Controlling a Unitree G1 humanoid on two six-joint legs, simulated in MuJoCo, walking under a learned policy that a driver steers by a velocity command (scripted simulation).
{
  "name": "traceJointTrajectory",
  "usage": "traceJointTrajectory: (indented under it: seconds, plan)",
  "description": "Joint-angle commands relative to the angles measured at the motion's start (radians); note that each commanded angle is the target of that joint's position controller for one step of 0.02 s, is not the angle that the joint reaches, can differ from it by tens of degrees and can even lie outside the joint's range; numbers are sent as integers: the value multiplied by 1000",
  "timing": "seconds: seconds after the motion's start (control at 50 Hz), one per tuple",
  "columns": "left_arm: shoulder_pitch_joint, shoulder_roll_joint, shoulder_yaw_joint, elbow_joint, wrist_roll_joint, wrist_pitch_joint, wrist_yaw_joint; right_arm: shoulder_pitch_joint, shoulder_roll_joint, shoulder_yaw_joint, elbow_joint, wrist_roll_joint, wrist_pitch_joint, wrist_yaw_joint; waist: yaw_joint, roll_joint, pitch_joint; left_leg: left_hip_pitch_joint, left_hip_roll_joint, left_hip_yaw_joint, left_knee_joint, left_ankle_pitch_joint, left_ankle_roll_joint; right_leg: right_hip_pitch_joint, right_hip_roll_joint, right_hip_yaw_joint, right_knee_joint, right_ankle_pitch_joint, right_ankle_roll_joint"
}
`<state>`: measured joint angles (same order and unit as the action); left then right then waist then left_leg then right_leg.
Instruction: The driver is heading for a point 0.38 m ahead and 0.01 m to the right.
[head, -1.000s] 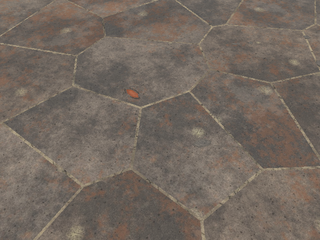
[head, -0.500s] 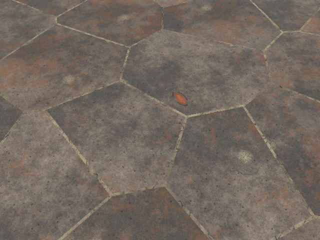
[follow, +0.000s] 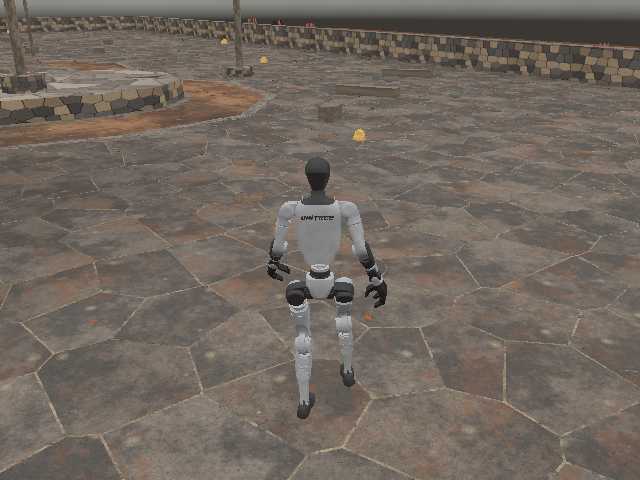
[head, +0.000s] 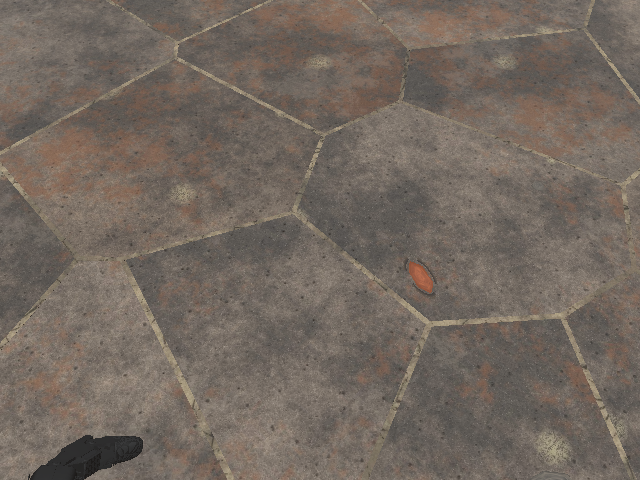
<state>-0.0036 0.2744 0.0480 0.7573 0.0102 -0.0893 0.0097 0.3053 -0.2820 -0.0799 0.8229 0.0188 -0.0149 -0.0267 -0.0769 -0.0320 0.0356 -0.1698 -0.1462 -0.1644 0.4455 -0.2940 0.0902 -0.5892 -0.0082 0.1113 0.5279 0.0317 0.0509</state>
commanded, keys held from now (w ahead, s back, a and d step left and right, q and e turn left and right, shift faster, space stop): q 0.14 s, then no key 0.86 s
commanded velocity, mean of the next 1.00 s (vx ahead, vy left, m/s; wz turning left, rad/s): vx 0.04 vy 0.00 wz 0.22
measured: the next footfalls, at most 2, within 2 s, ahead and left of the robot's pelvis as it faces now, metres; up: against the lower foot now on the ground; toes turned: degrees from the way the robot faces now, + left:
right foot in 0.06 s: +0.19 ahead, -0.11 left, +0.00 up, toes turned +8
left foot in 0.44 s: +0.12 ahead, +0.12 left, +0.00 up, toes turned +10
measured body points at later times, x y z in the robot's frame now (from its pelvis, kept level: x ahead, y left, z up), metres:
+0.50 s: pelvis +0.09 +0.00 +0.00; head +0.11 +0.03 +0.44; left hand +0.15 +0.29 -0.13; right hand +0.27 -0.23 -0.10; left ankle +0.08 +0.11 -0.74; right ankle +0.17 -0.12 -0.73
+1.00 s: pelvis +0.10 +0.01 +0.00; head +0.11 +0.01 +0.45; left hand +0.13 +0.28 -0.14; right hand +0.26 -0.23 -0.13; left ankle +0.08 +0.11 -0.74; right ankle +0.13 -0.13 -0.74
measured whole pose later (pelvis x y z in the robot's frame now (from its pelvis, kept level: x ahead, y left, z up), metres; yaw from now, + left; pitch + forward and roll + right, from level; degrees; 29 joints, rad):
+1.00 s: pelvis +0.10 +0.01 +0.00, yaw +11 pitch -2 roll +0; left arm 0.18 0.25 0.03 0.99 0.01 0.00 0.03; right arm 0.19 -0.24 -0.04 0.89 -0.01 0.00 -0.02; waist 0.01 0.00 0.03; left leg -0.20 -0.02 -0.02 0.51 -0.28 0.02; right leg -0.20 -0.03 0.01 0.49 -0.26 0.04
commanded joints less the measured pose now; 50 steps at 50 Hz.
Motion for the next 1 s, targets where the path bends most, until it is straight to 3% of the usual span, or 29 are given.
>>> traceJointTrajectory:
  seconds: [0.02, 0.04, 0.06, 0.08, 0.1, 0.12, 0.14, 0.16, 0.2, 0.24, 0.28, 0.36, 0.4, 0.42, 0.44, 0.46, 0.48, 0.5, 0.52, 0.56, 0.62, 0.66, 0.68, 0.7, 0.72, 0.74, 0.8, 1.0]
  plan:
    - [16, 127, 33, -60, 2, -18, -7, -34, -131, -31, -77, -5, 7, -21, 61, 148, -105, 32, 228, -245, 55, 461, 62, 152, 37, -6, -67, -43, -21]
    - [75, 137, 37, -45, 7, -27, -5, -64, -119, -26, -95, -3, 9, -21, 96, 150, -126, 31, 199, -246, 131, 443, 40, 235, 22, -19, -138, 21, -44]
    - [152, 176, 44, -39, 25, -33, 2, -65, -79, -12, -119, -12, 6, -18, 121, 93, -219, -43, 140, -200, 303, 348, 0, 444, -92, 49, -135, 238, -102]
    - [178, 218, 44, -52, 44, -22, 12, 109, -20, 2, -110, -23, 1, -13, 44, -146, -343, -263, 7, -87, 557, -283, -65, 759, -345, 289, -48, 673, -250]
    - [225, 193, 50, -36, 12, 3, 9, 202, -99, -1, -110, 0, 1, -5, 47, -276, -452, -416, 21, -23, 750, -466, -96, 865, -496, 533, -79, 475, -381]
    - [177, 129, 34, -70, -2, 16, 11, 150, -182, -25, -94, 10, 15, -7, 70, -131, -372, -464, 80, -25, 849, -378, -133, 781, -435, 474, -114, 261, -353]
    - [136, 98, 23, -83, 2, 31, 17, 49, -202, -35, -112, 10, 35, -13, 87, -64, -270, -494, 105, 18, 882, -292, -160, 682, -366, 339, -133, 147, -301]
    - [102, 87, 15, -85, 9, 44, 18, 8, -189, -37, -119, 5, 55, -20, 84, -35, -201, -480, 123, 34, 870, -246, -174, 565, -310, 260, -164, 75, -280]
    - [67, 106, 16, -72, 21, 59, 17, 4, -124, -24, -133, 2, 72, -22, 55, -74, -112, -383, 139, 76, 775, -197, -174, 374, -224, 132, -228, 0, -263]
    - [69, 107, 20, -57, 19, 62, 14, 21, -71, -9, -137, -3, 66, -22, 50, -102, -120, -311, 133, 115, 647, -193, -173, 345, -200, 62, -245, 56, -281]
    - [65, 118, 25, -48, 9, 62, 14, 1, -58, 2, -144, -13, 59, -20, 57, -105, -155, -246, 150, 124, 517, -169, -164, 355, -219, 40, -240, 115, -302]
    - [88, 148, 33, -24, -8, 74, 10, -37, -82, 7, -149, -16, 56, -4, 77, -122, -171, -137, 156, 149, 296, -68, -132, 365, -242, 46, -239, -6, -302]
    - [79, 145, 28, -14, -21, 83, 6, -8, -79, 5, -130, -20, 54, 8, 47, -113, -148, -27, 136, 183, 101, 57, -95, 312, -221, 27, -211, -127, -265]
    - [107, 126, 21, 2, -26, 83, 4, -6, -87, 3, -127, -26, 55, 11, 42, -102, -135, 43, 133, 176, 17, 91, -67, 263, -198, 12, -189, -193, -220]
    - [147, 91, 9, 17, -21, 79, -2, -8, -121, -1, -141, -38, 56, 9, 49, -34, -129, 112, 215, 68, -59, 142, -24, 193, -156, -25, -125, -287, -141]
    - [183, 27, -7, 2, 10, 70, -11, -48, -201, -13, -162, -48, 61, 0, 114, 213, -130, 97, 407, -155, -108, 198, 69, 120, -32, -164, 40, -441, -47]
    - [107, 72, 3, -9, 10, 68, -3, -86, -156, 0, -171, -63, 49, 7, 62, 254, -88, -92, 469, -213, -182, 115, 157, 178, -19, -121, 112, -527, -23]
    - [98, 98, 12, -7, 1, 72, 1, -143, -118, 12, -176, -68, 30, 9, 81, 224, -46, -124, 420, -169, -187, 65, 143, 207, -33, -93, 161, -493, -19]
    - [119, 92, 14, 12, 0, 76, 5, -170, -99, 16, -168, -61, 14, 9, 93, 221, -41, -113, 375, -116, -170, 87, 108, 206, -31, -94, 164, -459, -15]
    - [149, 94, 18, 39, 8, 84, 12, -176, -92, 21, -151, -44, -6, 9, 94, 206, -48, -69, 349, -71, -120, 293, 87, 218, -43, -80, 173, -429, 6]
    - [183, 60, 4, 62, -3, 78, 6, -169, -71, 27, -124, -28, -4, 11, 111, 158, -101, -6, 317, -21, -37, 515, 74, 320, -38, -101, -2, -293, 18]
    - [181, 93, 5, 69, 6, 78, 6, -127, -65, 28, -102, -24, -5, 15, 95, 116, -121, -4, 272, -9, -21, 369, 17, 423, -66, -68, -102, -26, 7]
    - [182, 139, 12, 72, 4, 83, 8, -97, -70, 26, -94, -35, -9, 21, 66, 62, -104, -42, 236, 6, -20, 265, -6, 452, -89, -59, -81, 43, -10]
    - [176, 160, 22, 93, -8, 87, 7, -81, -76, 23, -88, -35, -8, 21, 53, 0, -79, -46, 202, 41, -39, 216, -24, 408, -66, -77, -54, -61, -34]
    - [180, 115, 14, 97, -7, 88, 3, -121, -82, 23, -79, -35, -5, 18, 88, 25, -60, -39, 197, 54, -25, 178, -34, 386, -57, -75, -80, -115, -38]
    - [175, 101, 10, 109, 0, 87, 4, -143, -71, 23, -82, -30, -2, 14, 86, 17, -51, -42, 194, 65, -18, 169, -36, 378, -58, -72, -95, -125, -35]
    - [170, 94, 7, 134, 1, 80, 10, -142, -63, 22, -64, -31, 9, 7, 85, 2, -48, -39, 189, 73, -18, 194, -36, 391, -55, -75, -103, -114, -28]
    - [179, 89, 3, 208, -3, 81, 27, -127, -56, 19, 29, -27, 6, 2, 92, 39, -30, -41, 178, 91, -36, 169, -48, 397, -45, -82, -108, -158, -33]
